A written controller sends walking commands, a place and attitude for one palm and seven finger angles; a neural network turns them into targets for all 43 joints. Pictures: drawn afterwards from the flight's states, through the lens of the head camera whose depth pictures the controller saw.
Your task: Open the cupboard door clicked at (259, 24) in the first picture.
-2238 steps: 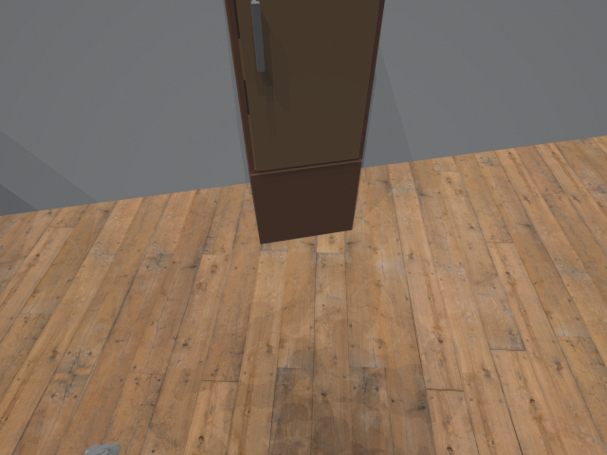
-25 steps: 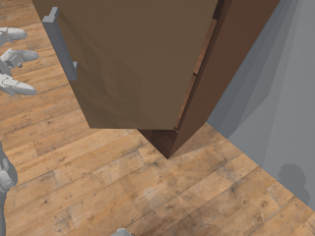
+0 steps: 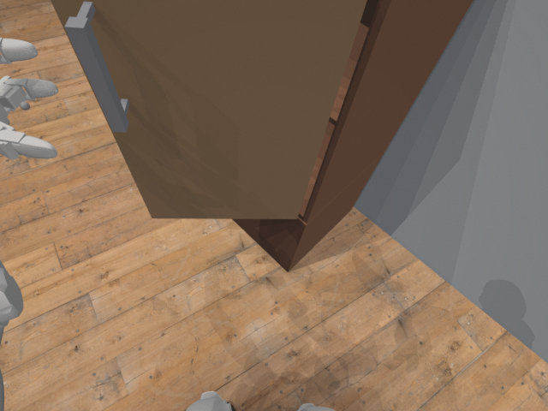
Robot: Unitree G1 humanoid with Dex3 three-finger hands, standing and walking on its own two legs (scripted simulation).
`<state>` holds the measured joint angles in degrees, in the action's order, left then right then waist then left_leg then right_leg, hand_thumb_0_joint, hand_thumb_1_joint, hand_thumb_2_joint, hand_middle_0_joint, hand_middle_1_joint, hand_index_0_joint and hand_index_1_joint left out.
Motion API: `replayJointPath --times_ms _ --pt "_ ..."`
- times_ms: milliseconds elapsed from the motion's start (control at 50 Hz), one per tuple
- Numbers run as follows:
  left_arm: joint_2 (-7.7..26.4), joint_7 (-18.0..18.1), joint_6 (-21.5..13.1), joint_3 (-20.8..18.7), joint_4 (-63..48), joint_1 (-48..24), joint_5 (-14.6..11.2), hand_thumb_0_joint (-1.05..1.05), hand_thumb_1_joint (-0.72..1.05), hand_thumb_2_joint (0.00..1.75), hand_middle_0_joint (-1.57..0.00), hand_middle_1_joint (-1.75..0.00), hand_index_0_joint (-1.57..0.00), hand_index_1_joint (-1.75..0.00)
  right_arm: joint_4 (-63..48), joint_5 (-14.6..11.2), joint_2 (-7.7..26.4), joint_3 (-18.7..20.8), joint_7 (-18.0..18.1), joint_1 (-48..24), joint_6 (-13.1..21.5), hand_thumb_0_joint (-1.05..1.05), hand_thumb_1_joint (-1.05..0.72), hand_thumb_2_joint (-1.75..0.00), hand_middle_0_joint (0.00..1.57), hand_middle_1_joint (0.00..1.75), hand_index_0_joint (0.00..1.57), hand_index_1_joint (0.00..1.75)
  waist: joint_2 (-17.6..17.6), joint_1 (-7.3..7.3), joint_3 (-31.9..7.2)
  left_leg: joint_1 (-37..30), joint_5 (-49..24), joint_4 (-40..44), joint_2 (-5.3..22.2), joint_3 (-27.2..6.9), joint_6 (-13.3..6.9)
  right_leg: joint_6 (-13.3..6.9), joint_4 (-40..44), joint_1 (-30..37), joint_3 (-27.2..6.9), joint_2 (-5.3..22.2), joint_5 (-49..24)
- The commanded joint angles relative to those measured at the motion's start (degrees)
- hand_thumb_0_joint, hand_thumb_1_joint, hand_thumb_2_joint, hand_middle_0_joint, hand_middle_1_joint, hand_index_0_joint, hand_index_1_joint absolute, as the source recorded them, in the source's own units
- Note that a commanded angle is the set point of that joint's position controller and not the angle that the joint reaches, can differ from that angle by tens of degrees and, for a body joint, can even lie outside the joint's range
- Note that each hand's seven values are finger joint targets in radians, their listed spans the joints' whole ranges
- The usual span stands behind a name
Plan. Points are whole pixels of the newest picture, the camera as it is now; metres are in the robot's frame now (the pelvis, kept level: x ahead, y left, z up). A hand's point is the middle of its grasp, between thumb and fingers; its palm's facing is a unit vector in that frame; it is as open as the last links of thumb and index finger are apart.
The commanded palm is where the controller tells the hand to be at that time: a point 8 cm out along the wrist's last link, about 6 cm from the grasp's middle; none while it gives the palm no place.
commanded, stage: slide the fingers in behind the handle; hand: left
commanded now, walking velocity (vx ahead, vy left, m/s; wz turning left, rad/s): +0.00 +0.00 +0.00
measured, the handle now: (105, 73) +0.55 +0.21 +0.14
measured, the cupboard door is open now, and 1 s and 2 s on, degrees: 47 47 47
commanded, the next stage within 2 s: close the thumb around the handle in 1.48 s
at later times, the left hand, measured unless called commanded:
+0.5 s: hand (58, 110) +0.47 +0.25 +0.15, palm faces -0.01 -1.00 +0.00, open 14.0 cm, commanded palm +0.46 +0.29 +0.14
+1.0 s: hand (91, 106) +0.49 +0.21 +0.14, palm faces -0.02 -1.00 +0.01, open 14.0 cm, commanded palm +0.46 +0.26 +0.14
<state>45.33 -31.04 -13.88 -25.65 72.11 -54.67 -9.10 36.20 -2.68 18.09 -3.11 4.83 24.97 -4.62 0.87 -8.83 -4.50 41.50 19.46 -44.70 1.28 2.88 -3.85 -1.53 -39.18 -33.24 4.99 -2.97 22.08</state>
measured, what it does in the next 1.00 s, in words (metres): stands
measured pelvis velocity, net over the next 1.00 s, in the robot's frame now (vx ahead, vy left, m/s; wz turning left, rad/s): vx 0.00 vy -0.01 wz -0.01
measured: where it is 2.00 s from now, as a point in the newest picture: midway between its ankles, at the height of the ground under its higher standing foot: outside the picture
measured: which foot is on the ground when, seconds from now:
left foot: down 0.00-1.00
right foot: down 0.00-1.00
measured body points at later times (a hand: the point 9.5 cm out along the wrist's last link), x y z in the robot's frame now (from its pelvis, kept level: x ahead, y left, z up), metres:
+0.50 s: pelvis +0.00 +0.00 +0.00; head +0.07 +0.02 +0.45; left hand +0.47 +0.30 +0.15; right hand +0.02 -0.27 -0.11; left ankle +0.02 +0.07 -0.71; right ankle -0.04 -0.11 -0.71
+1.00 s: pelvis +0.00 -0.01 +0.00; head +0.08 +0.01 +0.45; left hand +0.48 +0.27 +0.14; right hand -0.01 -0.29 -0.11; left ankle +0.02 +0.07 -0.71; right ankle -0.04 -0.11 -0.71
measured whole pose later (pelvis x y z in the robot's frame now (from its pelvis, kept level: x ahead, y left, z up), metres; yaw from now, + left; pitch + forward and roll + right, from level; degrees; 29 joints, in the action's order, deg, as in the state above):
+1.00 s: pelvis +0.00 -0.01 +0.00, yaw +0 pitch +14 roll -3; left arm 34.3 -21.5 -13.8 -22.2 67.2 -52.2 -9.1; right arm 36.8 -2.4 17.3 -2.3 3.0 24.7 -2.8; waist 1.3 -8.6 -4.9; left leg 38.6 19.1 -43.6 1.4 3.5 -3.3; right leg -2.1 -39.4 -31.2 4.2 -3.1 22.2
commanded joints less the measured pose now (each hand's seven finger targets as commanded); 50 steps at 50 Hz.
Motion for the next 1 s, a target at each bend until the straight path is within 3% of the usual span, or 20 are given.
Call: replayJointPath --times_ms 0,60,100,120,180,240,340,400,420,440,520,600,620,700,720,780,820,880,920,980 --pt "11.4 0.0 -3.2 0.7 -12.7 -25.7 -2.9 0.00 -0.50 0.30 -0.30 -1.20 -0.30 -1.20 -2.6 0.2 11.2 4.6 0.5 6.8 1.3 0.00 -0.90 -0.90 0.20 0.30 0.20 0.30 9.1 -0.91 -21.7 -31.0 -22.5 3.0 1.2 -8.5 1.5 0.3 4.7 -6.3 -2.7 -0.9 -15.7" --pt "12.4 1.8 -2.9 -0.7 -14.9 -24.4 -2.3 0.00 -0.50 0.30 -0.30 -1.20 -0.30 -1.20 -2.8 0.4 11.1 4.7 0.1 7.1 1.5 0.00 -0.90 -0.90 0.20 0.30 0.20 0.30 10.7 0.44 -24.1 -32.9 -24.6 3.3 1.2 -8.9 1.8 0.0 4.4 -5.8 -2.5 -0.8 -15.9" --pt "11.0 3.2 -2.5 -0.4 -14.8 -22.9 -2.0 0.00 -0.50 0.30 -0.30 -1.20 -0.30 -1.20 -3.2 0.6 10.9 4.8 -0.3 6.8 1.6 0.00 -0.90 -0.90 0.20 0.30 0.20 0.30 9.8 0.76 -23.1 -32.1 -23.8 3.6 1.2 -8.6 1.8 0.2 4.6 -5.5 -2.3 -0.9 -15.5" --pt "12.9 3.9 -3.0 -2.1 -15.5 -23.3 -2.3 0.00 -0.50 0.30 -0.30 -1.20 -0.30 -1.20 -3.2 0.6 11.0 4.7 -0.2 7.1 1.6 0.00 -0.90 -0.90 0.20 0.30 0.20 0.30 7.9 0.89 -23.2 -31.3 -24.5 3.5 1.1 -8.5 1.5 0.0 4.3 -3.9 -2.2 -0.8 -16.3" --pt "13.6 5.4 -3.6 -3.1 -17.0 -22.4 -1.4 0.00 -0.50 0.30 -0.30 -1.20 -0.30 -1.20 -4.1 0.6 10.8 4.8 -0.6 6.4 1.6 0.00 -0.90 -0.90 0.20 0.30 0.20 0.30 8.2 1.75 -24.2 -31.1 -24.2 3.8 1.0 -8.3 1.7 0.2 4.1 -2.4 -2.5 -0.9 -17.0" --pt "10.9 6.0 -4.6 -1.9 -19.5 -21.2 -1.5 0.00 -0.50 0.30 -0.30 -1.20 -0.30 -1.20 -4.6 0.5 10.3 4.9 -1.0 5.6 1.8 0.00 -0.90 -0.90 0.20 0.30 0.20 0.30 9.8 2.03 -25.4 -33.5 -27.2 3.4 1.2 -8.0 1.9 0.2 3.9 -2.4 -2.6 -1.0 -18.6" --pt "9.0 6.5 -3.2 -1.0 -16.2 -19.6 -1.9 0.00 -0.50 0.30 -0.30 -1.20 -0.30 -1.20 -4.8 0.1 10.2 4.6 -0.9 4.9 1.7 0.00 -0.90 -0.90 0.20 0.30 0.20 0.30 6.0 1.59 -20.8 -29.7 -23.7 4.1 0.9 -7.3 1.4 0.4 4.4 -1.7 -2.7 -0.9 -18.3" --pt "6.7 6.7 -2.8 1.9 -16.0 -22.9 -1.5 0.00 -0.50 0.30 -0.30 -1.20 -0.30 -1.20 -4.6 -0.1 10.1 4.5 -0.7 4.5 2.1 0.00 -0.90 -0.90 0.20 0.30 0.20 0.30 5.5 0.14 -18.3 -28.1 -19.0 4.8 0.8 -7.3 1.2 0.5 4.9 -3.0 -2.9 -0.6 -15.9" --pt "6.0 7.0 -3.5 2.2 -17.6 -24.6 -2.0 0.00 -0.50 0.30 -0.30 -1.20 -0.30 -1.20 -4.6 0.1 10.0 4.4 -0.5 4.5 2.4 0.00 -0.90 -0.90 0.20 0.30 0.20 0.30 6.6 -0.11 -19.3 -29.3 -20.1 4.3 0.7 -7.2 1.0 0.4 4.9 -2.7 -3.1 -0.4 -16.3" --pt "7.5 7.2 -4.0 1.0 -17.0 -24.6 -1.7 0.00 -0.50 0.30 -0.30 -1.20 -0.30 -1.20 -3.9 0.1 10.3 4.6 -0.5 4.8 2.4 0.00 -0.90 -0.90 0.20 0.30 0.20 0.30 6.6 0.19 -20.5 -30.1 -20.4 4.2 0.9 -7.7 1.4 0.4 4.6 -2.8 -3.1 -0.5 -16.4" --pt "4.1 7.1 -5.0 2.7 -17.8 -24.7 -2.6 0.00 -0.50 0.30 -0.30 -1.20 -0.30 -1.20 -3.5 0.2 9.8 4.6 -0.6 4.8 3.1 0.00 -0.90 -0.90 0.20 0.30 0.20 0.30 7.1 0.07 -22.4 -31.9 -23.0 3.6 0.8 -7.8 1.4 0.2 4.3 -2.5 -2.9 -0.5 -17.7" --pt "2.5 7.9 -3.2 4.6 -14.7 -26.4 -2.0 0.00 -0.50 0.30 -0.30 -1.20 -0.30 -1.20 -2.9 0.1 9.9 4.3 -0.7 4.2 3.4 0.00 -0.90 -0.90 0.20 0.30 0.20 0.30 5.9 -0.75 -18.9 -28.5 -17.5 4.2 0.6 -7.7 1.2 0.5 4.8 -4.0 -3.2 -0.2 -14.9" --pt "4.3 8.5 -3.3 2.7 -14.2 -26.0 -2.1 0.00 -0.50 0.30 -0.30 -1.20 -0.30 -1.20 -3.0 0.2 10.1 4.3 -0.5 4.7 3.4 0.00 -0.90 -0.90 0.20 0.30 0.20 0.30 4.2 -0.30 -19.2 -27.4 -18.3 3.9 0.3 -7.6 0.9 0.3 4.5 -2.3 -3.1 -0.2 -15.7" --pt "7.3 9.5 -3.9 1.1 -14.7 -26.5 -0.8 0.00 -0.50 0.30 -0.30 -1.20 -0.30 -1.20 -3.1 0.2 10.0 4.2 -0.7 4.5 3.6 0.00 -0.90 -0.90 0.20 0.30 0.20 0.30 5.6 0.18 -21.2 -26.3 -17.8 3.4 0.1 -6.9 0.9 0.6 4.3 -0.7 -4.0 -0.1 -16.9" --pt "5.8 9.8 -4.6 2.6 -16.9 -28.7 -1.1 0.00 -0.50 0.30 -0.30 -1.20 -0.30 -1.20 -3.1 0.3 9.9 4.1 -0.7 4.8 3.7 0.00 -0.90 -0.90 0.20 0.30 0.20 0.30 6.2 -0.57 -22.0 -27.1 -19.2 3.2 0.0 -7.0 0.8 0.5 4.0 -0.5 -3.8 -0.1 -17.7" --pt "5.8 9.8 -5.0 2.0 -16.5 -26.8 -0.8 0.00 -0.50 0.30 -0.30 -1.20 -0.30 -1.20 -3.0 0.3 9.7 4.4 -1.0 4.8 3.7 0.00 -0.90 -0.90 0.20 0.30 0.20 0.30 8.2 0.17 -23.6 -28.7 -20.2 3.0 0.2 -6.9 1.2 0.5 3.9 -0.9 -3.9 -0.3 -18.3" --pt "5.8 9.7 -4.9 1.2 -16.1 -24.8 -1.4 0.00 -0.50 0.30 -0.30 -1.20 -0.30 -1.20 -3.2 0.3 9.8 4.5 -1.1 5.2 3.6 0.00 -0.90 -0.90 0.20 0.30 0.20 0.30 5.4 0.58 -23.9 -28.1 -21.8 2.8 0.1 -6.8 0.8 0.4 3.7 1.0 -3.7 -0.5 -20.0" --pt "5.4 9.5 -4.0 1.2 -17.1 -22.8 -1.3 0.00 -0.50 0.30 -0.30 -1.20 -0.30 -1.20 -3.8 0.2 9.5 4.6 -1.3 4.9 3.2 0.00 -0.90 -0.90 0.20 0.30 0.20 0.30 6.6 1.32 -24.2 -27.5 -22.6 3.1 -0.1 -5.9 0.9 0.6 3.8 2.1 -3.9 -0.5 -22.2" --pt "3.0 9.7 -3.8 3.0 -18.0 -23.9 -1.8 0.00 -0.50 0.30 -0.30 -1.20 -0.30 -1.20 -3.7 0.1 9.2 4.6 -1.3 5.0 3.0 0.00 -0.90 -0.90 0.20 0.30 0.20 0.30 5.7 0.44 -22.1 -27.4 -23.1 3.1 0.0 -5.9 0.7 0.6 4.0 1.6 -3.6 -0.5 -22.3" --pt "4.0 10.4 -3.9 1.8 -19.4 -23.5 -1.5 0.00 -0.50 0.30 -0.30 -1.20 -0.30 -1.20 -3.5 0.2 9.4 4.9 -1.5 5.2 2.9 0.00 -0.90 -0.90 0.20 0.30 0.20 0.30 6.8 0.98 -23.4 -29.1 -23.0 3.5 0.2 -6.2 1.0 0.5 4.1 1.2 -3.6 -0.7 -21.5"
